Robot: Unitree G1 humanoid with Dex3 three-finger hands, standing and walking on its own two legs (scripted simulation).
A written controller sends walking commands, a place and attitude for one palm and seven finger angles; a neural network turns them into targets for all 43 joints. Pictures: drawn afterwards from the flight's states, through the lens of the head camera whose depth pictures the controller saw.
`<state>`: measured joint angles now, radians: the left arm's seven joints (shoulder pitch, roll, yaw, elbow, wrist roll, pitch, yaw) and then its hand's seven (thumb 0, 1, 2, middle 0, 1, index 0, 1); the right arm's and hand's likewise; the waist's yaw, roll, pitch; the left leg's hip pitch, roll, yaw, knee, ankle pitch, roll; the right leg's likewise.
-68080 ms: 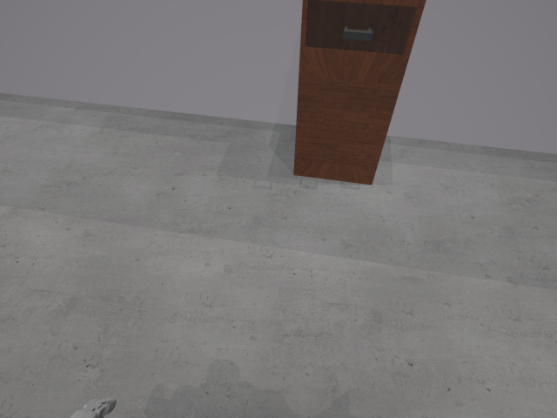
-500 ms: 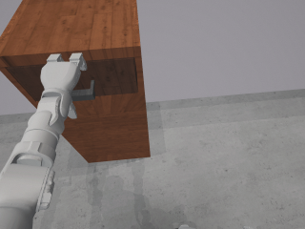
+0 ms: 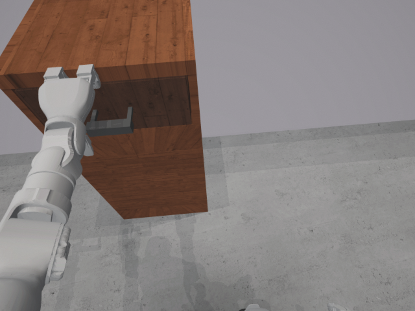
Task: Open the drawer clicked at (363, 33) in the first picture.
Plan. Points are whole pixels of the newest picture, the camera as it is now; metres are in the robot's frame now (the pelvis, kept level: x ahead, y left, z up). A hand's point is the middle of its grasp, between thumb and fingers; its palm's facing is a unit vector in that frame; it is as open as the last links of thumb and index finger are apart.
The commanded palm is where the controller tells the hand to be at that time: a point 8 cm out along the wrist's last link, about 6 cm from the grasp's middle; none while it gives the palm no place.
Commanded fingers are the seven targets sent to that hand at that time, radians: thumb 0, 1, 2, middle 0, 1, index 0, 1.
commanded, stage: lower the fingers behind the handle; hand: left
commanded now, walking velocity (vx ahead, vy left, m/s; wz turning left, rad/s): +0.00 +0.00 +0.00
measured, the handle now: (111, 120) +0.53 +0.23 +0.01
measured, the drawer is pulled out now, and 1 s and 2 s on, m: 0.00 0.00 0.00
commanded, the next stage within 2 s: lift the fingers back up to retry in 1.68 s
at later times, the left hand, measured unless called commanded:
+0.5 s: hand (82, 134) +0.47 +0.27 +0.04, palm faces +0.01 +0.07 -1.00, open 13.8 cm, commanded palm +0.44 +0.25 +0.10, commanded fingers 0.00 -0.50 0.30 -0.30 -1.20 -0.30 -1.20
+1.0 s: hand (99, 137) +0.47 +0.24 +0.02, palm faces +0.01 +0.02 -1.00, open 13.8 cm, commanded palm +0.44 +0.25 +0.06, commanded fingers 0.00 -0.50 0.30 -0.30 -1.20 -0.30 -1.20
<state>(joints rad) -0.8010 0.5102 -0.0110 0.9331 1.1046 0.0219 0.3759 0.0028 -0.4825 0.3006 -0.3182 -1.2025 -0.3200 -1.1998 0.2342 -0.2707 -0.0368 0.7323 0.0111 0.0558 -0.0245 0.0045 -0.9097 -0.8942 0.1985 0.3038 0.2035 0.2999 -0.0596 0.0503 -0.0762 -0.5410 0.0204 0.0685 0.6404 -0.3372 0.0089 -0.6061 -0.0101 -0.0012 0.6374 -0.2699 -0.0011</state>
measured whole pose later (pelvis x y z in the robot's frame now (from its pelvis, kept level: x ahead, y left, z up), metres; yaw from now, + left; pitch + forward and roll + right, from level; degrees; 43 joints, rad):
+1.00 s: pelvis +0.00 +0.01 -0.01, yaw +0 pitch +18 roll -1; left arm -0.79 0.49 -0.02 1.03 1.12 -0.06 0.38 0.00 -0.48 0.30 -0.29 -1.25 -0.32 -1.20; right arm 0.32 -0.27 -0.06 0.74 0.00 0.05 -0.01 0.00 -0.91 -0.89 0.20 0.30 0.21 0.30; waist -0.08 0.04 -0.12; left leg -0.70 0.03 0.05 0.76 -0.39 0.02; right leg -0.74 -0.01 -0.01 0.73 -0.30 0.00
